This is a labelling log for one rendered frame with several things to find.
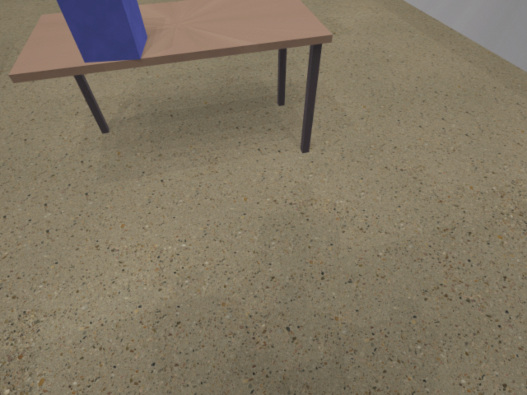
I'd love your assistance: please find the table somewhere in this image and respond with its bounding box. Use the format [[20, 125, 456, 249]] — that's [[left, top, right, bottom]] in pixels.
[[8, 0, 333, 153]]

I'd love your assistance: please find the carton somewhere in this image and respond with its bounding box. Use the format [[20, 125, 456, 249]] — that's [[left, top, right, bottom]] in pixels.
[[57, 0, 147, 63]]

